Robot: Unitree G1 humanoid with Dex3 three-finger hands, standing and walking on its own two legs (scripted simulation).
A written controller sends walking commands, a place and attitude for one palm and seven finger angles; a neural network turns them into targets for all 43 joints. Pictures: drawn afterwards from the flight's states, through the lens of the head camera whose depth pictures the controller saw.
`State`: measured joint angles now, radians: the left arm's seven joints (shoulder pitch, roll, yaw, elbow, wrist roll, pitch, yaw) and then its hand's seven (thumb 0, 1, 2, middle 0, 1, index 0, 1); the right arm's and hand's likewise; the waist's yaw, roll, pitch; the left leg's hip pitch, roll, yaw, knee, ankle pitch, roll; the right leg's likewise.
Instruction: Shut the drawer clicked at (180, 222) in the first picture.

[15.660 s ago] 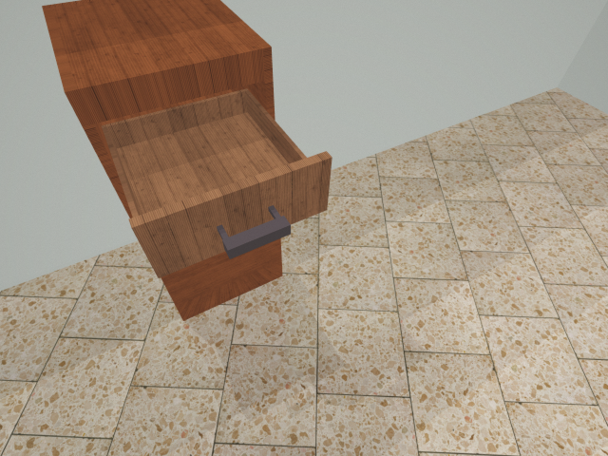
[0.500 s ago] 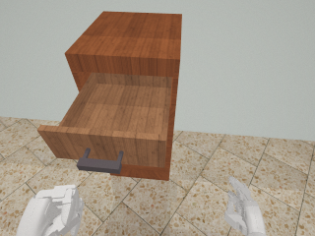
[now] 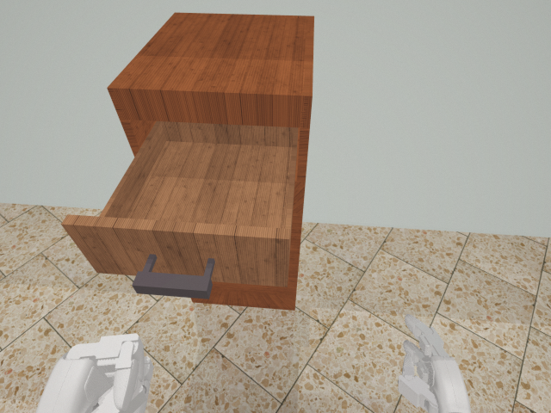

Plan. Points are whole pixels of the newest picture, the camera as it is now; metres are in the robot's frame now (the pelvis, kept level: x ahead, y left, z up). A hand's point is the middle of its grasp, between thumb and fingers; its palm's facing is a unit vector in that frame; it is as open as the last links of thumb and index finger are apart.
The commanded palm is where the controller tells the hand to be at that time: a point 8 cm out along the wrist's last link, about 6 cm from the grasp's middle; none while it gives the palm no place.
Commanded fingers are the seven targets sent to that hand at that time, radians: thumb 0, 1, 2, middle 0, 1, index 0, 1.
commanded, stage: bring the fist close to the handle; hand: left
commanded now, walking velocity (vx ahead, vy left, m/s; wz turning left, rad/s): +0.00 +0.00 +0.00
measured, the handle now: (177, 273) +0.32 +0.20 +0.02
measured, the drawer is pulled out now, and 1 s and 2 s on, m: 0.28 0.28 0.28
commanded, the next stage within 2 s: push the drawer shut in 1.38 s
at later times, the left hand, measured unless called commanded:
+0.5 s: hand (167, 363) +0.17 +0.15 +0.06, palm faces +0.05 -1.00 -0.07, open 3.3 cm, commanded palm +0.13 +0.21 +0.06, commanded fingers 0.00 0.90 0.90 -1.40 -1.60 -1.40 -1.60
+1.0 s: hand (186, 347) +0.20 +0.15 +0.02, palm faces +0.02 -1.00 -0.04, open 3.3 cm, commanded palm +0.17 +0.21 +0.02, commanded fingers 0.00 0.90 0.90 -1.40 -1.60 -1.40 -1.60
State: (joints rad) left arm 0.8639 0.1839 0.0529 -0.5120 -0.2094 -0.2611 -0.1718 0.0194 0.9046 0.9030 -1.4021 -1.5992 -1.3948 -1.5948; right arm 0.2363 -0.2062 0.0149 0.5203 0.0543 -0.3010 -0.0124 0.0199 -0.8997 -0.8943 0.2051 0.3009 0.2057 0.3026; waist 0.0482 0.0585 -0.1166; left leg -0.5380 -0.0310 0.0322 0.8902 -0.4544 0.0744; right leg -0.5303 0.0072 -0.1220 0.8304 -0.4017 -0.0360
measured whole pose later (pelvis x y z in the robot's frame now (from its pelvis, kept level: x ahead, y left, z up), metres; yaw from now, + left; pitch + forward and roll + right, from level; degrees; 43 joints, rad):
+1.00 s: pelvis +0.00 -0.02 -0.03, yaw +0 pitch +15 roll -2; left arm 0.49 0.19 0.11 -0.09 -0.24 -0.42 -0.20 0.02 0.91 0.90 -1.40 -1.60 -1.39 -1.59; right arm 0.21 -0.22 0.00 0.53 0.03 -0.21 -0.03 0.02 -0.90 -0.89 0.21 0.30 0.21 0.30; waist -0.01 0.04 -0.15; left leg -0.84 -0.01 0.02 1.10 -0.53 0.05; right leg -0.83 0.01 -0.14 1.04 -0.49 -0.07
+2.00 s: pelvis +0.00 -0.02 -0.04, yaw +0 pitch +16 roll -2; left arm 0.33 0.21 0.08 -0.04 -0.20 -0.37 -0.11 -0.05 0.86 0.91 -1.40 -1.60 -1.39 -1.59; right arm 0.26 -0.25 0.02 0.48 0.02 -0.11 -0.03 0.02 -0.90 -0.89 0.21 0.30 0.21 0.30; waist -0.02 0.04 -0.16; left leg -0.87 -0.01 0.02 1.12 -0.54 0.05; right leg -0.86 0.01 -0.14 1.06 -0.49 -0.07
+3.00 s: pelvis -0.01 -0.01 -0.03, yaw -1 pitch +18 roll -1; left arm -0.33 0.26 0.19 0.57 -0.17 -0.40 -0.12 -0.07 0.80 0.90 -1.40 -1.60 -1.40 -1.59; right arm 0.26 -0.26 0.03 0.60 0.03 -0.07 -0.02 0.01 -0.90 -0.89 0.21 0.30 0.21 0.30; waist -0.06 0.03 -0.12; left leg -0.88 -0.02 0.04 1.06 -0.49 0.06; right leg -0.89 0.01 -0.12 1.02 -0.44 -0.06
